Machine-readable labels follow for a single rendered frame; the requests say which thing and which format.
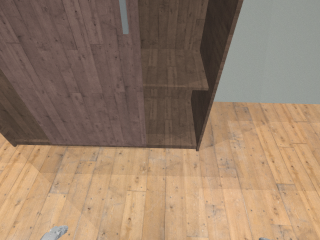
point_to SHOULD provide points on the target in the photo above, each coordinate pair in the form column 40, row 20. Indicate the robot left hand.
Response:
column 55, row 233

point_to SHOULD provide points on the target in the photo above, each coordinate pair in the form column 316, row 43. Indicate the wardrobe door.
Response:
column 77, row 73
column 15, row 115

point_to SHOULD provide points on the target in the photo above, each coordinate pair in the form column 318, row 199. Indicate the handle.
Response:
column 124, row 18

